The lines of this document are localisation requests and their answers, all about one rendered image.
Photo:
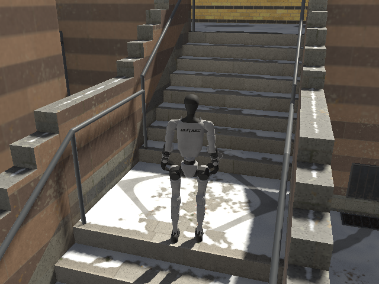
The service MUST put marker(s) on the robot right upper arm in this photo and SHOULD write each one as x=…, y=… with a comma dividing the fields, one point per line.
x=211, y=137

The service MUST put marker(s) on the right robot hand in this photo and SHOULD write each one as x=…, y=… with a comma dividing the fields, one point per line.
x=216, y=168

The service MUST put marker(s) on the robot left shin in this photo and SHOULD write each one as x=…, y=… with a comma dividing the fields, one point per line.
x=174, y=215

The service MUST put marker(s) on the robot left foot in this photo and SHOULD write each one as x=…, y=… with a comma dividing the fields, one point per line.
x=174, y=238

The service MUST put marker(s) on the left robot hand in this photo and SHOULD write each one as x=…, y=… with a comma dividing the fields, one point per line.
x=163, y=165

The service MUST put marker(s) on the robot left forearm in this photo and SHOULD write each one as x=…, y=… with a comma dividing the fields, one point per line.
x=165, y=155

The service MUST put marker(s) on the robot left upper arm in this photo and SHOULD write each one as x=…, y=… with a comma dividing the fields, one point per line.
x=172, y=124

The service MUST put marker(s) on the robot right forearm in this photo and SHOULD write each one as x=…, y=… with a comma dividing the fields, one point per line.
x=214, y=158

